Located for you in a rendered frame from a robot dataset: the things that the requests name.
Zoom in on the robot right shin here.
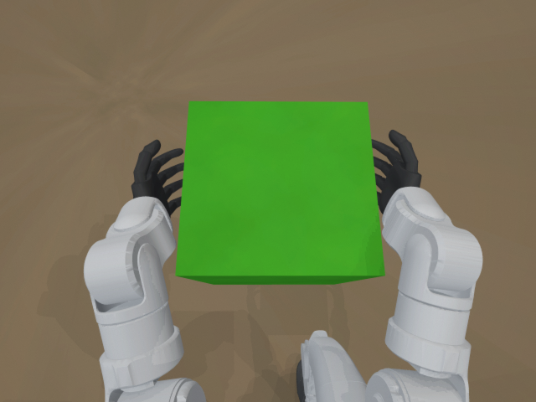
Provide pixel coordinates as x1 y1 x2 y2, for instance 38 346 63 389
303 330 327 402

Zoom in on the robot right forearm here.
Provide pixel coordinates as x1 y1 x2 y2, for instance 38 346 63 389
382 187 482 402

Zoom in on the robot right thigh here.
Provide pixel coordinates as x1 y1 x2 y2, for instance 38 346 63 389
301 337 367 402

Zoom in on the carton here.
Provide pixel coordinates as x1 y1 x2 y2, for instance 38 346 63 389
175 101 385 285

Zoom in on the robot left upper arm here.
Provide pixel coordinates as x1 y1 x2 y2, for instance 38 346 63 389
117 378 206 402

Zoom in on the right robot hand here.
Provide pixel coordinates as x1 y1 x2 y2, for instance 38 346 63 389
371 130 421 214

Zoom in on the robot left forearm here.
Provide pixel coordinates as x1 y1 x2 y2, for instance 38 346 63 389
84 197 184 402

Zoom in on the left robot hand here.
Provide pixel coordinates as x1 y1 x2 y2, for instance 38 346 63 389
131 140 184 218

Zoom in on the robot right upper arm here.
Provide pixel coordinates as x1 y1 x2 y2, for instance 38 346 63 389
365 368 463 402

